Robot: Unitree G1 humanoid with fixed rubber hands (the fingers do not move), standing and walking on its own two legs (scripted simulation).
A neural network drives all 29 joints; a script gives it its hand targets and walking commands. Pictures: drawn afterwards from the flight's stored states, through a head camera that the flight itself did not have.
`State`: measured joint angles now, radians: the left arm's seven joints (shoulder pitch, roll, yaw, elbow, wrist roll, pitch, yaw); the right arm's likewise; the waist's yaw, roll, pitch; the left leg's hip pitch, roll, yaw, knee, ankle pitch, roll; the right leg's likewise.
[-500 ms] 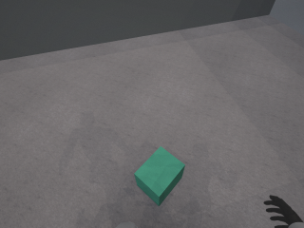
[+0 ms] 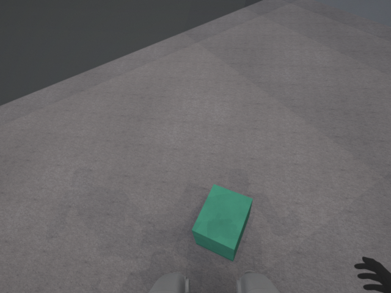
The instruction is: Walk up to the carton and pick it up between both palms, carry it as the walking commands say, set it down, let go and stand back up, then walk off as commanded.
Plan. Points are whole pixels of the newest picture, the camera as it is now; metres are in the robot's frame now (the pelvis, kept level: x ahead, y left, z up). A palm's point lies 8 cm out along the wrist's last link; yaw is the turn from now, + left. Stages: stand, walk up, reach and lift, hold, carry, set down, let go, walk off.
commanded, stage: walk up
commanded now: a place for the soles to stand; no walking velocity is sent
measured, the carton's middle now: (223, 222) +0.47 -0.05 -0.63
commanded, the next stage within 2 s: none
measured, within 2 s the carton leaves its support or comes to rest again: neither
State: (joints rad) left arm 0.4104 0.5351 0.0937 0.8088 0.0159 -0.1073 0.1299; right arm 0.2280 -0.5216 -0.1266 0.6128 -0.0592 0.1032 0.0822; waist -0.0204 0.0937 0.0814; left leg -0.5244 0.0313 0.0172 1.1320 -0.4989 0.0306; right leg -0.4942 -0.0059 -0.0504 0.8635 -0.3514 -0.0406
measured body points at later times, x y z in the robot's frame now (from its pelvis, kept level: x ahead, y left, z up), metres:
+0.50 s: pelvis +0.03 +0.17 +0.00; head +0.06 +0.16 +0.45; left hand +0.24 +0.47 -0.08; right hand +0.04 -0.20 -0.07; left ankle +0.08 +0.30 -0.69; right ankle +0.02 +0.07 -0.70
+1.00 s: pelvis +0.04 +0.19 +0.01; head +0.07 +0.17 +0.46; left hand +0.30 +0.43 -0.08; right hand -0.05 -0.17 -0.06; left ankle +0.10 +0.30 -0.69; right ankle +0.01 +0.05 -0.70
